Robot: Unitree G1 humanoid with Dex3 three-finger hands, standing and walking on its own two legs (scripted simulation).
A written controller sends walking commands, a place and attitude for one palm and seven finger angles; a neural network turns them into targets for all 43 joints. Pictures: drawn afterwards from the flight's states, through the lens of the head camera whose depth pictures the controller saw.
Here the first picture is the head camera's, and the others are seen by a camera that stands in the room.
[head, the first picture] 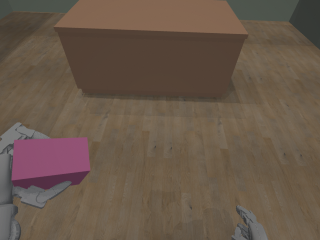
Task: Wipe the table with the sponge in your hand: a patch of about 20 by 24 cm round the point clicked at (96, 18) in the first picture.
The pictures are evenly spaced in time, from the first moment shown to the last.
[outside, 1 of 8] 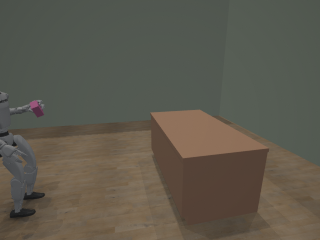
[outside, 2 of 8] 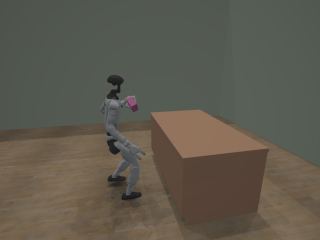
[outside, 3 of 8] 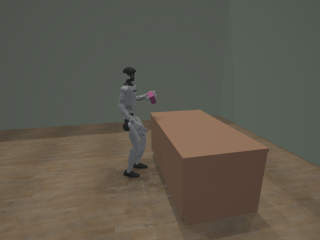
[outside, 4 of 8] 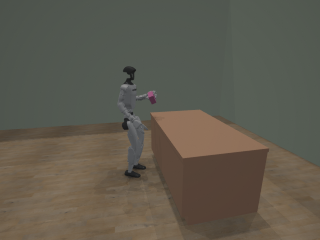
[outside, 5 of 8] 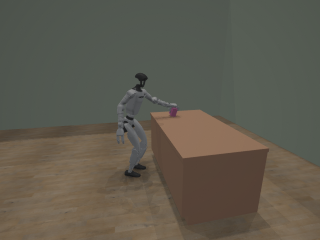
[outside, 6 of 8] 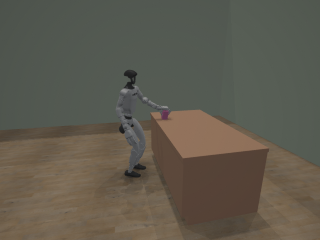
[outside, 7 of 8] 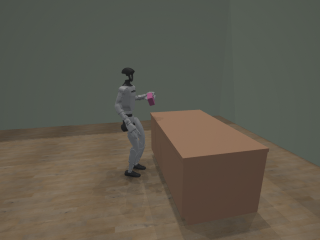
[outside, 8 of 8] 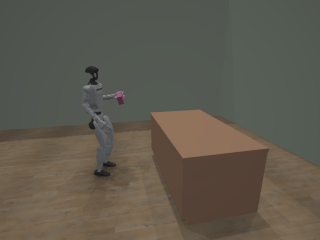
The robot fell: no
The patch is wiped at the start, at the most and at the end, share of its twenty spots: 0.00 0.95 0.95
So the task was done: yes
